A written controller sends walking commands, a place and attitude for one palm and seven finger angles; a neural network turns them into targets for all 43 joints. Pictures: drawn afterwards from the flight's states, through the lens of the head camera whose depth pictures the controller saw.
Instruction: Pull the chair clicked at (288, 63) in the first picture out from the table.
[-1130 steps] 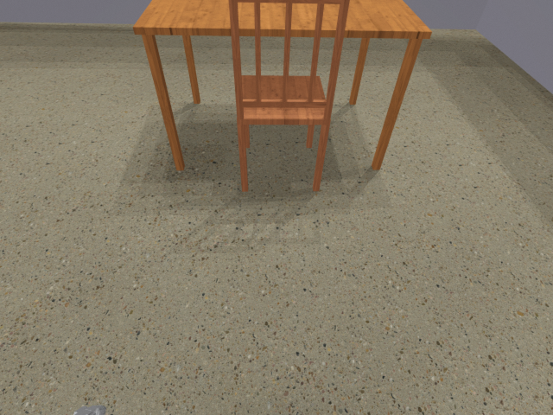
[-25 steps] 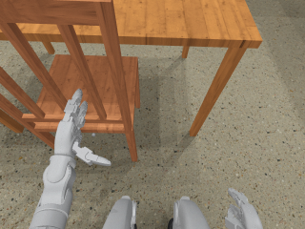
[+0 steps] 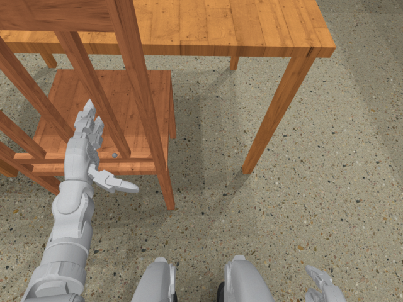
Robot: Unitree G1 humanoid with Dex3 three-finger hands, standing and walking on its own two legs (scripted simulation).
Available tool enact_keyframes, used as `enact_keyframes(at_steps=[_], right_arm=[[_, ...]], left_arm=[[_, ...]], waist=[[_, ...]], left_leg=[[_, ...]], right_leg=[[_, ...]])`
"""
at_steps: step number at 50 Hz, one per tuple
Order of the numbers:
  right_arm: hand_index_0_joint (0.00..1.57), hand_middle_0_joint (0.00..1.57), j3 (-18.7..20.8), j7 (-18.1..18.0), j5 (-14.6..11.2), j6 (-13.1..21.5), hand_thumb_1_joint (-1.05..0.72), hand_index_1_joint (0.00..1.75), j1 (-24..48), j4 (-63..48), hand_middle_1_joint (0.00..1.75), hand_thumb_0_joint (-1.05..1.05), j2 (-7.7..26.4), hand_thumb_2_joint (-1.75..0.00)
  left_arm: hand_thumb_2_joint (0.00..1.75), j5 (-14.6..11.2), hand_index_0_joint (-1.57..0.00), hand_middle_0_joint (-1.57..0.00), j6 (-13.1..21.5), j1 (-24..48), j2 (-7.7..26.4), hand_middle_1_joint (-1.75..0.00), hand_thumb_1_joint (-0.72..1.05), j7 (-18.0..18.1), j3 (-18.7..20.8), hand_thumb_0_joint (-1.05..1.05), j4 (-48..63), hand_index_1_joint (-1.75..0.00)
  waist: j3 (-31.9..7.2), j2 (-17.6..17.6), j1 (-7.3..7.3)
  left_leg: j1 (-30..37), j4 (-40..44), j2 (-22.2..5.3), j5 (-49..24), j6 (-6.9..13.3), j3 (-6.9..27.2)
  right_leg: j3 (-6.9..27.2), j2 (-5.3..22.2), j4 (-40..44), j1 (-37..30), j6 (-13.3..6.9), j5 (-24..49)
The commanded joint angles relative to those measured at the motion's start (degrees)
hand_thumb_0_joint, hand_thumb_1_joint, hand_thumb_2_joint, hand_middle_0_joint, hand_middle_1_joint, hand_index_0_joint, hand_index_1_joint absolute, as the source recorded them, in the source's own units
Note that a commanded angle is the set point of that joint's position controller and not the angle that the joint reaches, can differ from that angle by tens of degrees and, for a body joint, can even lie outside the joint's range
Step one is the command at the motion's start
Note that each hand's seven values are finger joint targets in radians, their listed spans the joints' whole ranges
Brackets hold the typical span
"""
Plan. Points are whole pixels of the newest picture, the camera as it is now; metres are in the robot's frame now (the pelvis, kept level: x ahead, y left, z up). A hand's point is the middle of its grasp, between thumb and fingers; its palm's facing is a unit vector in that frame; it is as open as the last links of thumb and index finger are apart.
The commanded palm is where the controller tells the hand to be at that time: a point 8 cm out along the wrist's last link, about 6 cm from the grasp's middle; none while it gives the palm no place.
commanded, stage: push the fingers through the gap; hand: left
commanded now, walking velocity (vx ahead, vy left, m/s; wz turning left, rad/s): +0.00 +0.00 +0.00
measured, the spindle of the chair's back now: (48, 112) +0.46 +0.31 +0.05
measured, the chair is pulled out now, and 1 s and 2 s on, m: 0.00 0.00 0.00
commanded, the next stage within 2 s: hook a spindle and tug to test in 0.84 s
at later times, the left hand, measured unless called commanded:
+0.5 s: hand (118, 133) +0.44 +0.18 +0.02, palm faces +0.05 -1.00 -0.04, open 16.9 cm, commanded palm +0.41 +0.22 +0.03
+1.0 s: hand (120, 131) +0.44 +0.18 +0.02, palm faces +0.04 -1.00 -0.03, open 16.9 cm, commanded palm +0.42 +0.22 +0.03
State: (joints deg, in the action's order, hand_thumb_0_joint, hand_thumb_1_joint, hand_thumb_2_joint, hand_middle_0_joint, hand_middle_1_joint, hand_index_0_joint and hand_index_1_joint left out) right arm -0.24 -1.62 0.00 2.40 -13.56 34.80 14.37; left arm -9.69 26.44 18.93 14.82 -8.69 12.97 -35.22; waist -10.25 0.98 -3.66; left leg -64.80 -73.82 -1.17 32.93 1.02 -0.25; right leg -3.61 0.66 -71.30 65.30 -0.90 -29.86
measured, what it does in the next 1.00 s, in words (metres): stands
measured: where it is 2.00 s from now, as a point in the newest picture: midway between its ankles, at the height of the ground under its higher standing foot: outside the picture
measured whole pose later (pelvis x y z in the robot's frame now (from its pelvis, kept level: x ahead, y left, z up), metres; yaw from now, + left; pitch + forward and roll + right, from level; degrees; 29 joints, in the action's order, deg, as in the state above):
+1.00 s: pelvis +0.00 +0.01 +0.00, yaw -1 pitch +26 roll -2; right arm -0.5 -0.5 0.9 -2.1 -14.8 35.6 14.1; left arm -7.2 28.9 32.2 17.2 -7.5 16.4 -49.3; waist -9.8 1.2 -5.9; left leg -66.9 -73.8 -1.3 33.0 1.6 -0.6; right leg -3.1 0.4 -70.6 67.2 -0.3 -29.4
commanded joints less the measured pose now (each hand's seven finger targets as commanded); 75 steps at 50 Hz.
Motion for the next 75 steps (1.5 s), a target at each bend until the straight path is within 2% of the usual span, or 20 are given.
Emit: enact_keyframes(at_steps=[1, 9, 13, 15, 18, 22, 25, 27, 30, 34, 38, 40, 47, 60, 62, 65, 67, 69, 72, 75], right_arm=[[0.20, 0.20, 3.38, -0.33, -0.17, 1.78, -0.90, 0.30, -3.40, -5.68, 0.30, 0.00, 8.41, -0.90], [0.20, 0.20, 3.29, 0.02, 0.09, 0.69, -0.90, 0.30, -4.57, -5.01, 0.30, 0.00, 8.61, -0.90], [0.20, 0.20, 3.38, 0.35, 0.31, 0.08, -0.90, 0.30, -5.24, -4.96, 0.30, 0.00, 8.51, -0.90], [0.20, 0.20, 3.18, 0.24, 0.41, -0.29, -0.90, 0.30, -5.64, -4.55, 0.30, 0.00, 8.81, -0.90], [0.20, 0.20, 3.01, 0.12, 0.38, -0.80, -0.90, 0.30, -5.80, -4.72, 0.30, 0.00, 8.61, -0.90], [0.20, 0.20, 3.05, 0.11, 0.51, -1.07, -0.90, 0.30, -6.50, -3.84, 0.30, 0.00, 8.86, -0.90], [0.20, 0.20, 3.06, 0.30, 0.51, -1.30, -0.90, 0.30, -7.04, -3.90, 0.30, 0.00, 9.21, -0.90], [0.20, 0.20, 3.15, 0.45, 0.53, -1.62, -0.90, 0.30, -7.00, -3.88, 0.30, 0.00, 9.05, -0.90], [0.20, 0.20, 3.21, 0.61, 0.57, -2.11, -0.90, 0.30, -7.54, -4.10, 0.30, 0.00, 9.24, -0.90], [0.20, 0.20, 3.12, 0.52, 0.54, -2.73, -0.90, 0.30, -7.31, -4.39, 0.30, 0.00, 9.13, -0.90], [0.20, 0.20, 3.21, 0.65, 0.55, -2.76, -0.90, 0.30, -7.15, -4.27, 0.30, 0.00, 8.95, -0.90], [0.20, 0.20, 3.29, 0.60, 0.57, -2.67, -0.90, 0.30, -7.25, -3.97, 0.30, 0.00, 9.12, -0.90], [0.20, 0.20, 3.34, 0.61, 0.69, -3.04, -0.90, 0.30, -7.25, -3.85, 0.30, 0.00, 9.20, -0.90], [0.20, 0.20, 3.23, 0.68, 0.78, -3.44, -0.90, 0.30, -6.88, -4.23, 0.30, 0.00, 8.89, -0.90], [0.20, 0.20, 3.24, 0.69, 0.71, -3.48, -0.90, 0.30, -6.64, -4.47, 0.30, 0.00, 8.72, -0.90], [0.20, 0.20, 3.27, 0.76, 0.61, -3.47, -0.90, 0.30, -6.71, -4.46, 0.30, 0.00, 8.74, -0.90], [0.20, 0.20, 3.21, 0.84, 0.54, -3.51, -0.90, 0.30, -6.50, -4.55, 0.30, 0.00, 8.65, -0.90], [0.20, 0.20, 3.10, 0.53, 0.47, -3.55, -0.90, 0.30, -6.35, -4.15, 0.30, 0.00, 8.70, -0.90], [0.20, 0.20, 2.95, 0.35, 0.59, -3.13, -0.90, 0.30, -6.11, -3.99, 0.30, 0.00, 8.71, -0.90], [0.20, 0.20, 3.10, 0.30, 0.77, -2.71, -0.90, 0.30, -6.47, -3.57, 0.30, 0.00, 8.89, -0.90]], left_arm=[[0.30, -0.47, -0.06, -0.06, 4.61, 17.91, 9.37, -0.08, -0.50, 0.22, 2.53, 0.00, 10.38, -0.08], [0.30, 0.59, -0.06, -0.06, 4.63, 23.90, 9.95, -0.08, -0.50, 1.43, 2.78, 0.00, 5.60, -0.08], [0.30, 1.00, -0.06, -0.06, 5.20, 25.17, 9.62, -0.08, -0.50, 2.03, 2.71, 0.00, 4.98, -0.08], [0.30, 1.28, -0.06, -0.06, 4.94, 26.12, 11.76, -0.08, -0.50, 2.21, 4.54, 0.00, 1.59, -0.08], [0.30, 1.54, -0.06, -0.06, 5.52, 28.34, 13.74, -0.08, -0.50, 1.91, 6.07, 0.00, 0.89, -0.08], [0.30, 1.71, -0.06, -0.06, 6.00, 33.48, 12.67, -0.08, -0.50, 1.32, 4.55, 0.00, -1.16, -0.08], [0.30, 1.42, -0.06, -0.06, 5.94, 32.42, 13.35, -0.08, -0.50, 0.75, 5.33, 0.00, -3.14, -0.08], [0.30, 1.60, -0.06, -0.06, 5.97, 32.94, 12.26, -0.08, -0.50, 0.54, 4.52, 0.00, -3.07, -0.08], [0.30, 1.33, -0.06, -0.06, 5.76, 31.56, 12.80, -0.08, -0.50, 0.68, 5.11, 0.00, -3.04, -0.08], [0.30, 1.39, -0.06, -0.06, 5.96, 30.26, 15.94, -0.08, -0.50, 1.19, 8.03, 0.00, -1.97, -0.08], [0.30, 1.65, -0.06, -0.06, 6.63, 31.65, 13.60, -0.08, -0.50, 1.34, 5.71, 0.00, -0.44, -0.08], [0.30, 1.64, -0.06, -0.06, 6.70, 32.76, 12.47, -0.08, -0.50, 1.30, 4.54, 0.00, -1.22, -0.08], [0.30, 1.85, -0.06, -0.06, 6.76, 32.09, 12.42, -0.08, -0.50, 1.40, 4.66, 0.00, -1.40, -0.08], [0.30, 2.00, -0.29, -0.29, 6.67, 32.23, 12.15, -0.79, -0.50, 2.22, 4.62, 0.00, -1.69, -0.79], [0.30, 1.95, -0.32, -0.32, 6.78, 30.89, 11.86, -0.90, -0.50, 2.03, 4.45, 0.00, -0.44, -0.90], [0.37, 1.51, -0.38, -0.38, 6.43, 29.54, 11.59, -1.07, -0.33, 1.96, 4.40, 0.00, -0.66, -1.07], [0.42, 1.43, -0.41, -0.41, 6.28, 27.81, 12.10, -1.18, -0.22, 1.93, 5.15, 0.00, -0.66, -1.18], [0.47, 1.42, -0.45, -0.45, 6.14, 29.93, 12.42, -1.29, -0.11, 1.92, 5.12, 0.00, -1.66, -1.29], [0.54, 1.67, -0.50, -0.50, 6.94, 33.05, 12.37, -1.45, 0.06, 1.82, 4.55, 0.00, -1.22, -1.45], [0.61, 1.56, -0.50, -0.50, 7.66, 35.35, 11.68, -1.45, 0.23, 1.78, 3.70, 0.00, -0.88, -1.45]], waist=[[-24.04, 2.87, -0.81], [-23.55, 2.27, -1.63], [-25.89, 3.02, -1.63], [-24.27, 0.41, -2.32], [-25.10, 2.11, -1.62], [-25.00, 3.22, -3.37], [-25.69, 2.48, -2.94], [-26.48, 4.68, -2.79], [-27.17, 3.05, -2.67], [-26.87, 2.04, -1.94], [-26.80, 4.84, -2.46], [-25.64, 3.92, -3.51], [-27.52, 4.85, -2.72], [-27.00, 2.91, -3.20], [-27.78, 4.59, -2.47], [-27.10, 2.50, -2.76], [-26.89, 3.18, -1.86], [-24.45, 1.06, -3.08], [-24.87, 3.85, -3.09], [-26.26, 4.97, -3.72]], left_leg=[[15.15, 9.36, 0.80, -19.98, -0.29, 2.01], [14.61, 9.42, 0.76, -19.45, -0.39, 2.32], [16.44, 9.15, 0.61, -22.19, -0.59, 2.43], [13.48, 8.90, 0.70, -20.34, -0.18, 2.36], [12.55, 8.81, 0.99, -19.50, -0.17, 1.75], [14.53, 8.49, 0.56, -19.86, -0.28, 2.42], [14.23, 8.65, 0.59, -19.56, -0.24, 2.61], [15.76, 8.72, 0.59, -20.83, -0.43, 2.60], [15.88, 8.77, 0.49, -22.59, -0.32, 2.77], [13.65, 8.83, 0.60, -21.50, -0.15, 1.91], [16.32, 9.00, 0.35, -21.97, -0.49, 2.44], [16.58, 9.00, 0.22, -21.23, -0.43, 2.92], [18.37, 8.90, 0.27, -23.90, -0.69, 2.95], [16.23, 8.32, 0.48, -23.36, -0.37, 2.58], [17.48, 8.65, 0.45, -24.86, -0.66, 2.44], [16.20, 8.66, 0.47, -24.23, -0.42, 2.40], [15.70, 9.01, 0.60, -23.28, -0.59, 2.10], [13.40, 8.82, 0.61, -20.87, -0.22, 1.90], [13.95, 8.75, 0.79, -19.07, -0.34, 2.06], [16.61, 8.61, 0.60, -20.94, -0.44, 2.79]], right_leg=[[2.61, -1.00, 8.54, -15.15, -0.47, 16.55], [2.36, -1.08, 8.47, -14.16, -0.49, 15.74], [2.14, -1.11, 8.00, -14.22, -0.51, 17.56], [2.37, -1.24, 8.26, -14.80, -0.32, 16.89], [3.04, -1.18, 8.31, -16.15, -0.38, 17.02], [2.55, -1.23, 8.23, -12.72, -0.39, 15.97], [2.46, -1.38, 8.23, -13.37, -0.52, 15.49], [2.30, -1.29, 8.08, -12.50, -0.58, 16.09], [2.18, -1.45, 7.96, -13.64, -0.56, 17.71], [2.79, -1.39, 8.34, -16.26, -0.31, 18.44], [2.43, -1.50, 8.24, -13.64, -0.46, 17.33], [2.05, -1.61, 8.37, -12.10, -0.50, 16.13], [1.90, -1.50, 8.01, -12.39, -0.60, 17.80], [2.26, -1.56, 7.99, -13.99, -0.43, 19.02], [2.18, -1.50, 7.86, -14.24, -0.49, 19.94], [2.30, -1.60, 8.18, -15.24, -0.41, 20.11], [2.31, -1.55, 8.36, -15.89, -0.47, 19.57], [2.63, -1.55, 8.94, -15.62, -0.20, 18.49], [2.78, -1.44, 8.80, -13.99, -0.36, 16.07], [2.27, -1.55, 8.36, -12.38, -0.59, 16.24]])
